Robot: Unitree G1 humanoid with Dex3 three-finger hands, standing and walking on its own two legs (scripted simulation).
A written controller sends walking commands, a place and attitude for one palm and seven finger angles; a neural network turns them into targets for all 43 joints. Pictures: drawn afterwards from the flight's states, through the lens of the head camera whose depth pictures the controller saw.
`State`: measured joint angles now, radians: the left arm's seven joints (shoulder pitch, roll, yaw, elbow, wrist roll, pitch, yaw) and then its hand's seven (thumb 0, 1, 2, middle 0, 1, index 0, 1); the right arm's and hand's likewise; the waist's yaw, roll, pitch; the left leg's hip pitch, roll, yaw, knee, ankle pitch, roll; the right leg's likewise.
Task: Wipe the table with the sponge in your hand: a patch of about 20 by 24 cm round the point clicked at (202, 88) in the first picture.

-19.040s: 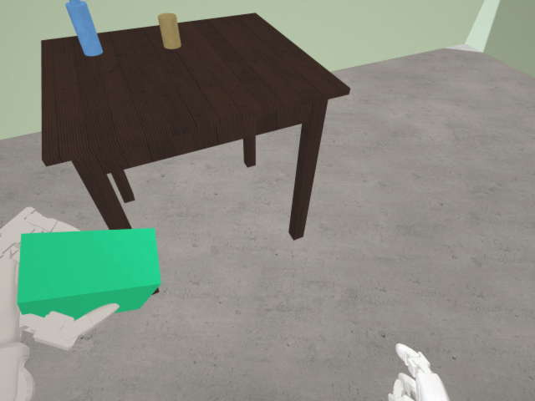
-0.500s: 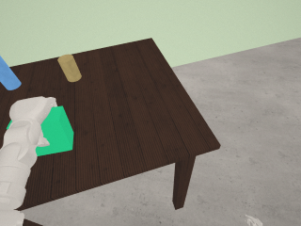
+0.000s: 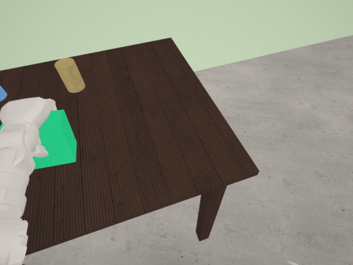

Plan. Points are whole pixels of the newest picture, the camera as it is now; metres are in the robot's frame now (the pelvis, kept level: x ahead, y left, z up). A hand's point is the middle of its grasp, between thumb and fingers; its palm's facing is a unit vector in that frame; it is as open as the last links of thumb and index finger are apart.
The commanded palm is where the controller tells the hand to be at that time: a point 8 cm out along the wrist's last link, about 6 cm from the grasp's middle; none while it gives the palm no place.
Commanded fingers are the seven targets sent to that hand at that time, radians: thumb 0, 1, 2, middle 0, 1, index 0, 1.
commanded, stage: wipe forward along the first lane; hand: left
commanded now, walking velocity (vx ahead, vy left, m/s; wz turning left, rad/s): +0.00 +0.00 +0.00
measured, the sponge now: (45, 146) +0.37 +0.36 +0.05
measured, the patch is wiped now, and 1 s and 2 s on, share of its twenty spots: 0.60 0.70 0.75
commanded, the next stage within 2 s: slide across to the middle lane in 0.14 s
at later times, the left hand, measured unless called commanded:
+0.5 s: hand (41, 120) +0.41 +0.36 +0.10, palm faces -0.12 +0.04 -0.99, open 10.3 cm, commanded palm +0.40 +0.33 +0.15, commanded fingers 0.00 0.10 1.30 -1.20 -1.60 -1.20 -1.60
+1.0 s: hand (71, 112) +0.43 +0.29 +0.10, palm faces -0.07 +0.02 -1.00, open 10.3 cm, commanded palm +0.41 +0.27 +0.15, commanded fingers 0.00 0.10 1.30 -1.20 -1.60 -1.20 -1.60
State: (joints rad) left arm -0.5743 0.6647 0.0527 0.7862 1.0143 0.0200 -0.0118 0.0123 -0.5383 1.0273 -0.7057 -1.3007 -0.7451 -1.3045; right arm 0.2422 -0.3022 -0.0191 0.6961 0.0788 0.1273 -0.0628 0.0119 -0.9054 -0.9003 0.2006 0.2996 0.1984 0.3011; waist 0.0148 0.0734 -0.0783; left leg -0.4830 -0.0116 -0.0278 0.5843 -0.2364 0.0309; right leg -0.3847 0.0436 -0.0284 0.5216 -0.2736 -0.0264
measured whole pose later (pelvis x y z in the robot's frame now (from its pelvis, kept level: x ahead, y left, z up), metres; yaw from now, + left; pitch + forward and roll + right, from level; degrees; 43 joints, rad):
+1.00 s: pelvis +0.03 +0.00 +0.01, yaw +1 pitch +7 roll -1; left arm -0.66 0.49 -0.13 0.71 1.00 0.25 0.03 0.00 -0.53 1.03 -0.69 -1.31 -0.73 -1.31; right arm 0.17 -0.27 0.00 0.70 0.07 0.13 -0.04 0.01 -0.91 -0.90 0.20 0.30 0.20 0.30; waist 0.02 0.07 -0.08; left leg -0.39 -0.04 -0.04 0.52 -0.24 0.04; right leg -0.29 0.02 -0.04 0.46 -0.29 -0.02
